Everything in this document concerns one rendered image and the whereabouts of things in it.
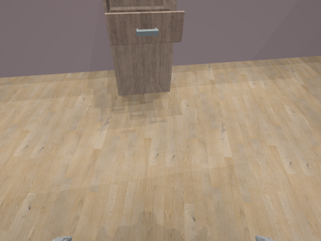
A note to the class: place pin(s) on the drawer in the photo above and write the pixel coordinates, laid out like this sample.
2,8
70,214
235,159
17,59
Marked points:
122,25

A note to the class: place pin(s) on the cabinet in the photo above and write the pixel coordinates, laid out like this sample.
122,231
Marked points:
142,68

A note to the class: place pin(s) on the handle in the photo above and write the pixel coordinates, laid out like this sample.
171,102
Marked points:
147,32

